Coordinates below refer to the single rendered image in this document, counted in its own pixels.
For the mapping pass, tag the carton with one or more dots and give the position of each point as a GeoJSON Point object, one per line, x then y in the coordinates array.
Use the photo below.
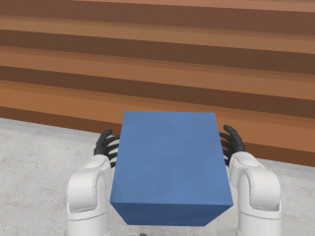
{"type": "Point", "coordinates": [170, 169]}

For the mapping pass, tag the left robot forearm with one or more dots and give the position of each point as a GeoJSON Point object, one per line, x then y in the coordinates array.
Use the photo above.
{"type": "Point", "coordinates": [86, 197]}

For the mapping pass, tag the robot left hand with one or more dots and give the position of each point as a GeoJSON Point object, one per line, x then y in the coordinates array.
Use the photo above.
{"type": "Point", "coordinates": [102, 147]}

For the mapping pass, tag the right robot forearm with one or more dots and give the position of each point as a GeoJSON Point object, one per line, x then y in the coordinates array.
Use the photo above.
{"type": "Point", "coordinates": [259, 196]}

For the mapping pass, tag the robot right hand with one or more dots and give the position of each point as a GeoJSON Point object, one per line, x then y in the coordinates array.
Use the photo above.
{"type": "Point", "coordinates": [235, 143]}

